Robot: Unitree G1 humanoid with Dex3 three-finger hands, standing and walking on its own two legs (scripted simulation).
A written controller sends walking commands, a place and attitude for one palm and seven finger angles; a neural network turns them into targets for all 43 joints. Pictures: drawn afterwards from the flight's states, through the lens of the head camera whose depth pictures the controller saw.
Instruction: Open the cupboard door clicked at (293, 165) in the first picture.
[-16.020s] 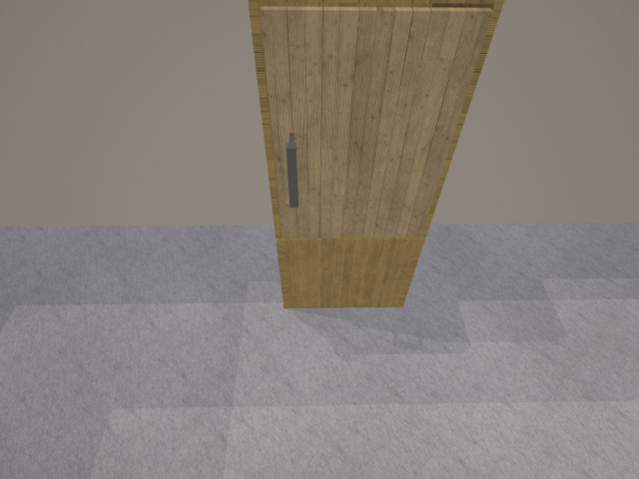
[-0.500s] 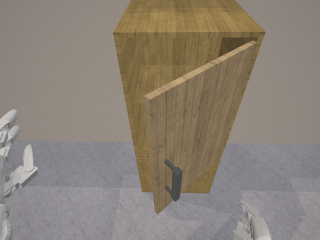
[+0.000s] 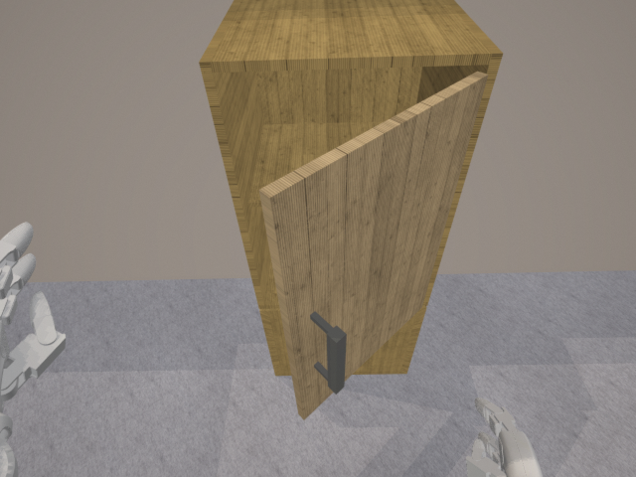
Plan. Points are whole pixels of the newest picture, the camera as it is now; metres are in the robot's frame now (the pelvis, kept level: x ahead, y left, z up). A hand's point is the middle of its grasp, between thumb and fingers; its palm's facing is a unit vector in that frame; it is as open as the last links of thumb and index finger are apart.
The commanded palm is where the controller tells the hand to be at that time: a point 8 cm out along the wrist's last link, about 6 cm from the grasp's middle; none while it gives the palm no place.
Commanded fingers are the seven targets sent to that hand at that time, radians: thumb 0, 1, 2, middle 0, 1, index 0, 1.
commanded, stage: step back with the hand held close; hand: left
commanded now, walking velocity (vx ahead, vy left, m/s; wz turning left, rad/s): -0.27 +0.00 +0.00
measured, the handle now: (327, 354) +0.33 +0.03 -0.09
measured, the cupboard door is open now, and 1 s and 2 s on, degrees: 43 43 43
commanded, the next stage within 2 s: stop stepping back and stand still in 1.10 s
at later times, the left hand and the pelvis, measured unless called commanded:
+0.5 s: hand (8, 407) +0.13 +0.28 +0.15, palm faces +0.39 -0.78 -0.49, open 7.4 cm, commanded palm +0.07 +0.32 +0.17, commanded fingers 0.00 0.90 0.90 -0.20 -0.30 -0.20 -0.30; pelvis -0.07 +0.02 -0.01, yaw +0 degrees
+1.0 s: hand out of the picture +0.04 +0.32 +0.16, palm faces +0.47 -0.75 -0.46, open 7.4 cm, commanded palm -0.04 +0.35 +0.17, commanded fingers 0.00 0.90 0.90 -0.20 -0.30 -0.20 -0.30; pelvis -0.16 +0.04 -0.02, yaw +4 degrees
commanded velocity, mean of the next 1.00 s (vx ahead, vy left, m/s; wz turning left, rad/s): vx -0.32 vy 0.00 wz -0.02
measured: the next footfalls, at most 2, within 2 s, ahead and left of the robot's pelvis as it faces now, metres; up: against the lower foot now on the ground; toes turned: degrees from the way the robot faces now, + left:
right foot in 1.20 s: -0.30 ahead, -0.09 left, +0.00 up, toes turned +2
left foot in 1.34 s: -0.10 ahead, +0.12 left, +0.00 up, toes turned +0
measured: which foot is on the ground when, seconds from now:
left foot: down 0.00-1.00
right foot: down 0.00-0.92, up 0.94-1.00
